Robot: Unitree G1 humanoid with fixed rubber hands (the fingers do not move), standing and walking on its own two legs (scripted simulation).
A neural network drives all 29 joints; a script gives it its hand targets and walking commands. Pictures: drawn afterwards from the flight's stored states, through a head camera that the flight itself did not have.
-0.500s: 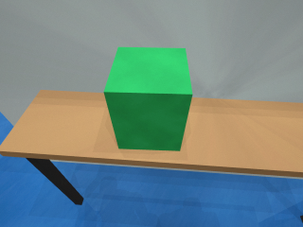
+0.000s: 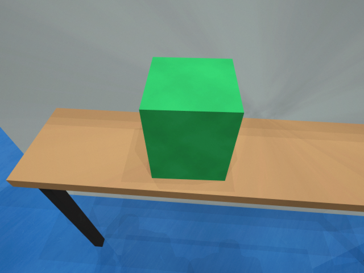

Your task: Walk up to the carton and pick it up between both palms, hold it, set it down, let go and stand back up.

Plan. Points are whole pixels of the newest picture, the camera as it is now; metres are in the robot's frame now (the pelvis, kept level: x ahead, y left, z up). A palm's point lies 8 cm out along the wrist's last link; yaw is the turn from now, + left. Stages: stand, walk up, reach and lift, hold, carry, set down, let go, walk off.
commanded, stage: walk up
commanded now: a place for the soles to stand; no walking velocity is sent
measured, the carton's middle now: (190, 121) +0.48 -0.01 +0.06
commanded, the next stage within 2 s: reach and lift in 0.44 s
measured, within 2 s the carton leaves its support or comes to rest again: neither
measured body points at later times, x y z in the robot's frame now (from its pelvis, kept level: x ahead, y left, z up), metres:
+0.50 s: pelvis -0.01 -0.01 +0.00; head +0.01 +0.00 +0.45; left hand -0.02 +0.21 -0.17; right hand -0.06 -0.23 -0.16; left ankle -0.05 +0.06 -0.74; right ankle +0.01 -0.08 -0.74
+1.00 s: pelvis -0.04 -0.05 -0.02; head +0.04 -0.03 +0.42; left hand +0.08 +0.24 -0.12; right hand +0.10 -0.22 -0.14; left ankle -0.05 +0.06 -0.74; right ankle +0.01 -0.08 -0.74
